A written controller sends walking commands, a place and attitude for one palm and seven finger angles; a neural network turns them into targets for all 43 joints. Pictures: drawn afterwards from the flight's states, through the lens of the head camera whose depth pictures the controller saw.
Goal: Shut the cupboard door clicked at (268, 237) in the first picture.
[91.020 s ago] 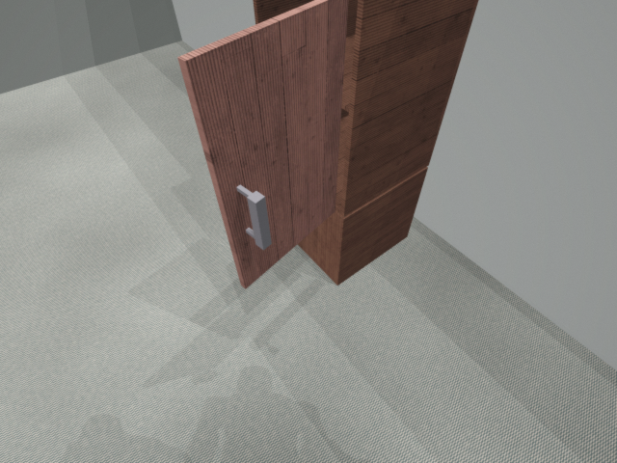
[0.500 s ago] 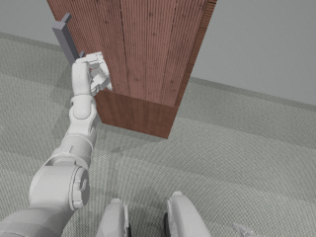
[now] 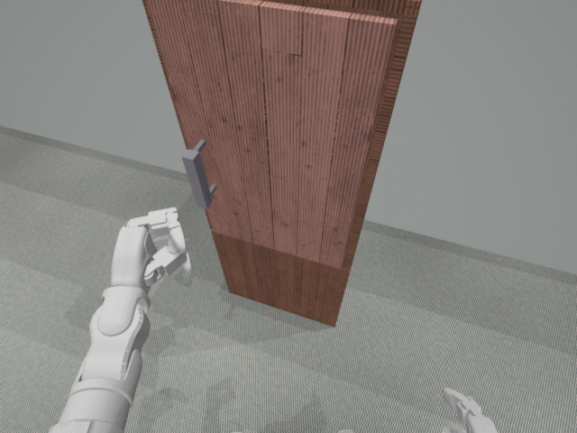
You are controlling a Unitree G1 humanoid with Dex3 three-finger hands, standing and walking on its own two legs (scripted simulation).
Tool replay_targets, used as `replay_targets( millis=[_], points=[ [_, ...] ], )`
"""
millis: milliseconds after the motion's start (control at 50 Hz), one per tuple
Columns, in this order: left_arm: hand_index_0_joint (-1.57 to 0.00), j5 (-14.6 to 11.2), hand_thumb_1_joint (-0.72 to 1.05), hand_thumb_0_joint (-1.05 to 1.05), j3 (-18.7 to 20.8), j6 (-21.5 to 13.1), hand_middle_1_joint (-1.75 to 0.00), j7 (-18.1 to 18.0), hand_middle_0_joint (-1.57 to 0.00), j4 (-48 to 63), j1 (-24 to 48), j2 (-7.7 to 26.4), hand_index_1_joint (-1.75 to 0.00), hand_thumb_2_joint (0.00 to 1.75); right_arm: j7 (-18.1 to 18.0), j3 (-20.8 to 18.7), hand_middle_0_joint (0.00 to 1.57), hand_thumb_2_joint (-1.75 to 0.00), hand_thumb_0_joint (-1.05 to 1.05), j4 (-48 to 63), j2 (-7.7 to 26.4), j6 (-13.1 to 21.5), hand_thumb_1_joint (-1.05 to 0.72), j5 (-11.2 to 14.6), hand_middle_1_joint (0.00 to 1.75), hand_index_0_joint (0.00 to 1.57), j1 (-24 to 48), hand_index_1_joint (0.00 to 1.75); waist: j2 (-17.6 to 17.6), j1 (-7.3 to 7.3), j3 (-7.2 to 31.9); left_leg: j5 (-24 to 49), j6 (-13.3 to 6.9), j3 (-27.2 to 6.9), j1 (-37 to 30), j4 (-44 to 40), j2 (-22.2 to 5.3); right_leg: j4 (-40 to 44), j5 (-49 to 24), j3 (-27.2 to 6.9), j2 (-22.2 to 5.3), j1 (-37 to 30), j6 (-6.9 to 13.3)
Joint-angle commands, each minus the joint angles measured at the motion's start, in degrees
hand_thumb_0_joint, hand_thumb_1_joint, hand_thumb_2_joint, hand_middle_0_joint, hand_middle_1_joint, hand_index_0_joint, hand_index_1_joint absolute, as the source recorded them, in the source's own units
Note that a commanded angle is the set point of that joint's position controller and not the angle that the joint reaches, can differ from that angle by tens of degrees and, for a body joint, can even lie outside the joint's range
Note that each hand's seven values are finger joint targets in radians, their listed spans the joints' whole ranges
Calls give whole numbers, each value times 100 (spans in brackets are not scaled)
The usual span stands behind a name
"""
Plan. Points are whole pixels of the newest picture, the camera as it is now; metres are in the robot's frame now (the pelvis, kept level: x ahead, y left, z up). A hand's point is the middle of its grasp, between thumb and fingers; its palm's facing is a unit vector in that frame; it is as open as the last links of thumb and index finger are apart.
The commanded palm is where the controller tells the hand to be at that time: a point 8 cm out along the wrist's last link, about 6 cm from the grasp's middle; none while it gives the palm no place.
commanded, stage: draw the hand back to the body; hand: left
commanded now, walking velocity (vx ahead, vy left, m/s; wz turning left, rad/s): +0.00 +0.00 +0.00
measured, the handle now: (203, 174) +0.62 +0.19 -0.05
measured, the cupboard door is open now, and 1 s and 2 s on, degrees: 0 0 0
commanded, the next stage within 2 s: step back with the hand held close in 1.02 s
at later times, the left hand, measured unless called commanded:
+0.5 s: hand (42, 284) +0.24 +0.25 +0.17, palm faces +0.37 -0.86 -0.36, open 5.0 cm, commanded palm +0.19 +0.29 +0.19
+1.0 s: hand out of the picture +0.21 +0.26 +0.20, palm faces +0.46 -0.80 -0.39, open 7.4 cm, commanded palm +0.16 +0.30 +0.22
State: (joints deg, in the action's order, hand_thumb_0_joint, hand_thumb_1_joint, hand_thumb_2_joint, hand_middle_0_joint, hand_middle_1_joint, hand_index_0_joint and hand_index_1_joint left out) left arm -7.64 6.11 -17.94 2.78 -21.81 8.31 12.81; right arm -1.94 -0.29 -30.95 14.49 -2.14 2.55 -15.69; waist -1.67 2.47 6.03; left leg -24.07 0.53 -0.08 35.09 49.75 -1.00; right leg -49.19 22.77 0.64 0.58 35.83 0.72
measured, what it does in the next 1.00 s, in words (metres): stands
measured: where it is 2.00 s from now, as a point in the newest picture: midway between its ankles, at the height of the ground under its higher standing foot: outside the picture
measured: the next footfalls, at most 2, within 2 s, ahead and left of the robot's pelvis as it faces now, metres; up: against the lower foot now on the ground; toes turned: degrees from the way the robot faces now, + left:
none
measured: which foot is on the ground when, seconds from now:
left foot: down 0.00-1.00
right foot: down 0.00-1.00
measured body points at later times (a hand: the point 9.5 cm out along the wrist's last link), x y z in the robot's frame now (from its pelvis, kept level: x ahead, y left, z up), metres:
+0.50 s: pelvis +0.03 +0.00 +0.04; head +0.01 -0.03 +0.49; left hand +0.22 +0.29 +0.19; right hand +0.23 -0.19 -0.04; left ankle +0.01 +0.12 -0.70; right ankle +0.02 -0.11 -0.70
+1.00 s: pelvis +0.02 +0.00 +0.04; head -0.01 -0.03 +0.49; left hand +0.18 +0.30 +0.23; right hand +0.21 -0.22 -0.04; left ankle +0.01 +0.12 -0.70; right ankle +0.02 -0.11 -0.70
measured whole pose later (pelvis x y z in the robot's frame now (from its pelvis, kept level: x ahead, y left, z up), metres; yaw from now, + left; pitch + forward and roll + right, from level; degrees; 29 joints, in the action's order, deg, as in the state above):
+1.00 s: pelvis +0.02 +0.00 +0.04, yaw +1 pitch -4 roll +0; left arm -3.7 19.0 -4.5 -5.6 20.7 -25.7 19.3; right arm -5.2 1.1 -36.8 12.9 6.4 0.8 -12.1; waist -4.0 -3.5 0.2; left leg -15.3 0.4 -0.3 5.9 25.7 -0.7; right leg -25.6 14.6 1.0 0.3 6.5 0.6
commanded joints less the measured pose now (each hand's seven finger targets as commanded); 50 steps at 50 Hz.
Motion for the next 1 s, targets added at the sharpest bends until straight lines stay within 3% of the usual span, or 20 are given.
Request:
replay_targets(
  millis=[0,20,100,180,260,280,380,500,600,620,680,740,820,860,900,960,980],
  points=[
    [-105,332,90,0,161,405,-123,-563,-105,2216,911,1065,-123,90,-300,-134,20,-90,0,985,445,94,-90,17,30,20,611,30,-53,-141,1085,935,-216,121,-1223,-1391,139,1437,-1051,-112,-90,-1570,40],
    [-102,375,90,0,206,520,-120,-650,-102,2382,800,1121,-120,90,-352,-106,20,-90,0,984,436,97,-90,7,30,20,663,30,187,-145,1076,1008,-229,108,-1373,-1493,132,1526,-1115,-67,-81,-1684,26],
    [-92,397,90,0,211,863,-108,-793,-92,2878,266,1091,-108,90,-458,-1,20,-90,0,921,387,204,-90,-15,30,20,895,30,16,-209,616,1281,-226,95,-1897,-1910,113,1887,-1372,15,-90,-2021,32],
    [-81,440,90,0,345,1046,-96,-842,-81,3441,-280,1152,-96,90,-457,88,20,-90,0,860,354,395,-90,-54,30,20,1002,30,-233,-309,444,1672,-192,85,-2378,-2256,101,2159,-1695,96,-92,-2366,44],
    [-69,400,90,0,561,1177,-84,-832,-69,3787,-1090,1186,-84,90,-412,105,20,-90,0,771,347,546,-90,-108,30,20,1072,30,-7,-400,170,1992,-180,88,-2554,-2495,60,2400,-1986,145,-81,-2670,21],
    [-67,409,90,0,641,1193,-81,-828,-67,3924,-1144,1221,-81,90,-400,130,20,-90,0,771,337,563,-90,-116,30,20,1094,30,77,-410,130,2035,-176,88,-2605,-2566,56,2427,-2018,162,-92,-2706,6],
    [-53,409,90,0,1111,1192,-66,-847,-53,4670,-1651,1472,-66,90,-345,132,20,-90,0,682,310,726,-90,-178,30,20,1136,30,-251,-502,195,2362,-142,90,-2822,-2702,36,2554,-2226,164,-107,-2994,11],
    [-36,383,90,0,1605,1154,-48,-888,-36,5342,-2334,1671,-48,90,-294,92,20,-90,0,588,291,909,-90,-204,30,20,1164,30,-364,-578,56,2591,-117,79,-2856,-2736,13,2601,-2318,189,-109,-3086,-3],
    [-23,328,90,0,2185,1067,-33,-927,-23,5604,-2954,1951,-33,90,-291,21,20,-90,0,540,299,1024,-90,-196,30,20,1179,30,-50,-654,-41,2488,-143,106,-2790,-2724,4,2631,-2264,180,-118,-3075,-31],
    [-20,319,90,0,2311,1037,-30,-935,-20,5667,-3061,2011,-30,90,-292,0,20,-90,0,529,299,1039,-90,-192,30,20,1174,30,-133,-669,-30,2453,-148,128,-2796,-2714,0,2642,-2242,157,-125,-3073,-30],
    [-20,343,90,0,1885,1099,-30,-886,-20,5211,-3009,1582,-30,90,-293,-24,20,-90,0,432,365,1041,-90,-177,30,20,1106,30,-4,-543,-473,2252,-170,150,-2725,-2755,-15,2729,-2001,159,-143,-2803,-61],
    [-20,363,90,0,1903,1077,-30,-919,-20,5187,-2788,1660,-30,90,-337,-70,20,-90,0,436,403,1041,-90,-178,30,20,1133,30,169,-558,-433,1991,-222,132,-2786,-2761,-2,2773,-1699,132,-138,-2706,-74],
    [-20,388,90,0,2018,985,-30,-972,-20,5519,-2641,1843,-30,90,-368,-52,20,-90,0,438,369,1125,-90,-196,30,20,1203,30,-141,-628,-141,1882,-221,118,-2860,-2799,38,2760,-1558,99,-162,-2880,-45],
    [-20,385,90,0,2177,966,-30,-993,-20,5569,-2719,1999,-30,90,-388,-48,20,-90,0,402,365,1181,-90,-207,30,20,1229,30,-249,-670,-164,1877,-218,127,-2848,-2778,41,2851,-1562,58,-148,-2893,-38],
    [-20,376,90,0,2137,941,-30,-994,-20,5571,-2747,1910,-30,90,-385,-17,20,-90,0,402,314,1214,-90,-207,30,20,1238,30,-194,-660,-285,1847,-196,130,-2757,-2808,39,2823,-1538,78,-159,-2913,-33],
    [-20,384,90,0,2220,933,-30,-978,-20,5523,-2833,1952,-30,90,-380,-35,20,-90,0,373,325,1243,-90,-210,30,20,1245,30,-390,-678,-417,1891,-179,139,-2757,-2820,24,2906,-1592,52,-125,-2857,-17],
    [-20,360,90,0,2166,946,-30,-970,-20,5439,-2845,1870,-30,90,-377,-16,20,-90,0,381,309,1228,-90,-201,30,20,1212,30,-264,-657,-435,1838,-174,138,-2734,-2850,16,2868,-1523,61,-144,-2875,-27]
  ],
)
